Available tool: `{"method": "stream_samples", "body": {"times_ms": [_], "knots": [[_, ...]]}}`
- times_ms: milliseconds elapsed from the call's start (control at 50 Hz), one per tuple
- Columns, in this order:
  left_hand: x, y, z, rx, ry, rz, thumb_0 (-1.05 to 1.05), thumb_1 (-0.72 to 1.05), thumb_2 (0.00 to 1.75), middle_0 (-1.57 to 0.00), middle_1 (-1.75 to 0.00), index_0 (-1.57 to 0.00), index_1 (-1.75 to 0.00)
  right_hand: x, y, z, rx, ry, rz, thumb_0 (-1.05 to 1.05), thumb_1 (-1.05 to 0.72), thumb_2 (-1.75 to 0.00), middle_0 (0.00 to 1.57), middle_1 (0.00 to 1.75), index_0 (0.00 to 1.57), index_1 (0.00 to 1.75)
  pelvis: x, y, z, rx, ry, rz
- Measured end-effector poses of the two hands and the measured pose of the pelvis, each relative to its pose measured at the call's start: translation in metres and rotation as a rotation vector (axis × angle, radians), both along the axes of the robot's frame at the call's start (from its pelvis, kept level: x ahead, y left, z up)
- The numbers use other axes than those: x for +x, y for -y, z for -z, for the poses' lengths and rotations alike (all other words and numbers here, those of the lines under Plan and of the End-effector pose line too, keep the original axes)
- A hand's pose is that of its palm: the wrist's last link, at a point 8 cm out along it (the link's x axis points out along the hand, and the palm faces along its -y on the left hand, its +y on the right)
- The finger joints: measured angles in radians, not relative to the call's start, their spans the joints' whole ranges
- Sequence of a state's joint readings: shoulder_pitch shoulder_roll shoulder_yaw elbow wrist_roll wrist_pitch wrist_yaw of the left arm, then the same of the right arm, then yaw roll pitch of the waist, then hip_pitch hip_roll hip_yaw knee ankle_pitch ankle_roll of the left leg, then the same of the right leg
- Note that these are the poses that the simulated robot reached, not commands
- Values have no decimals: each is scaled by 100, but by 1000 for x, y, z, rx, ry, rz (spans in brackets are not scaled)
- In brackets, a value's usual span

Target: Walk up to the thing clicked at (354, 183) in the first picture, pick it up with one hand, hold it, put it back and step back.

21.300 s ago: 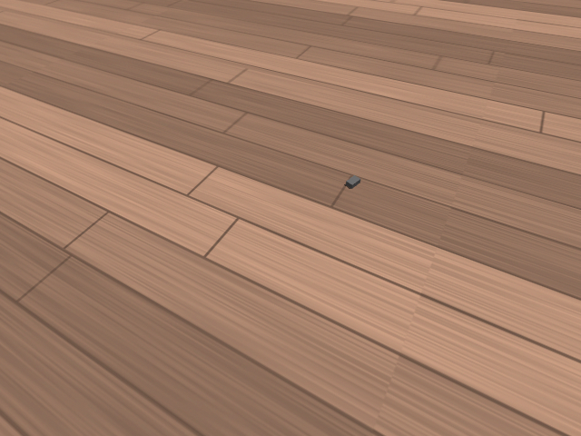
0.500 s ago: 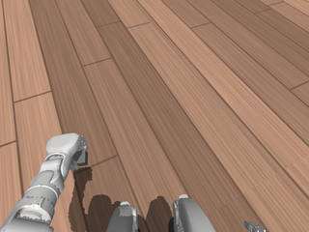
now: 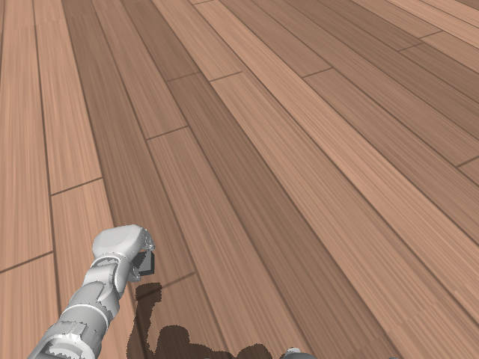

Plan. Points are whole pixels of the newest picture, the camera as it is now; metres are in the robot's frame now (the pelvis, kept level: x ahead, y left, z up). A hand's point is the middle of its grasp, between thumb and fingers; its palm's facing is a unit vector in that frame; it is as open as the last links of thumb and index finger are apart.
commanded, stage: hold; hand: left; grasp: from above
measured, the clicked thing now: (136, 264) +0.34 +0.22 -0.12
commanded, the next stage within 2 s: crouch in 2.00 s
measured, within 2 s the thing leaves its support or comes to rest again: neither
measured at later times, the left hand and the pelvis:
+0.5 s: hand (126, 247) +0.34 +0.22 -0.03, palm faces -0.45 -0.05 -0.89, open 6.9 cm; pelvis +0.03 -0.01 +0.03, yaw +0 degrees
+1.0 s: hand (121, 251) +0.32 +0.21 -0.01, palm faces -0.45 -0.04 -0.89, open 6.9 cm; pelvis +0.02 -0.01 +0.04, yaw +0 degrees
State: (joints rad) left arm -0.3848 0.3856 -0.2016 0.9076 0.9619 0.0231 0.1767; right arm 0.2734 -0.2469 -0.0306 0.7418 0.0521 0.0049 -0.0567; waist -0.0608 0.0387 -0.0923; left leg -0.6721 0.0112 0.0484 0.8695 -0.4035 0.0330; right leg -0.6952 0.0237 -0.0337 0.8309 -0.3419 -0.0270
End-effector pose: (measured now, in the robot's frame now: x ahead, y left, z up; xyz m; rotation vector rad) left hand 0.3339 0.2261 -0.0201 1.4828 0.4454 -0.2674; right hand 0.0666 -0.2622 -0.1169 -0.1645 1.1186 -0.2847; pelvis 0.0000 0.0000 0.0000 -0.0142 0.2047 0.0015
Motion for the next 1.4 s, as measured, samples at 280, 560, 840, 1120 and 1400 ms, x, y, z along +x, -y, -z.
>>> {"method": "stream_samples", "body": {"times_ms": [280, 560, 840, 1120, 1400], "knots": [[9, 7, -30, 6, -2, 17, -1, 47, 0, -106, 0, -108, 0, 42, 8, -23, 4, 56, -10, 1, -90, -89, 20, 30, 21, 30, 21, 4, -20, 8, 43, 1], [13, 10, -51, 14, -13, 42, -1, 47, 0, -105, 0, -107, 0, 59, 8, -33, 24, 83, -14, 1, -90, -90, 20, 30, 20, 30, 31, 5, -30, 15, 84, 7], [4, 13, -65, 15, -13, 57, -1, 48, 0, -105, -1, -107, 0, 64, 5, -39, 36, 94, -26, 1, -91, -90, 20, 30, 20, 30, 29, 7, -37, 19, 125, 9], [-10, 13, -75, 7, -11, 63, -1, 48, 0, -103, -4, -107, -1, 71, 2, -46, 41, 131, -47, 1, -91, -90, 20, 30, 20, 30, 21, 7, -41, 20, 159, 10], [-19, 16, -85, 0, 6, 70, -1, 48, 0, -101, -8, -105, -4, 76, -2, -50, 49, 159, -63, 1, -91, -90, 20, 30, 20, 30, 16, 7, -43, 21, 185, 9]]}}
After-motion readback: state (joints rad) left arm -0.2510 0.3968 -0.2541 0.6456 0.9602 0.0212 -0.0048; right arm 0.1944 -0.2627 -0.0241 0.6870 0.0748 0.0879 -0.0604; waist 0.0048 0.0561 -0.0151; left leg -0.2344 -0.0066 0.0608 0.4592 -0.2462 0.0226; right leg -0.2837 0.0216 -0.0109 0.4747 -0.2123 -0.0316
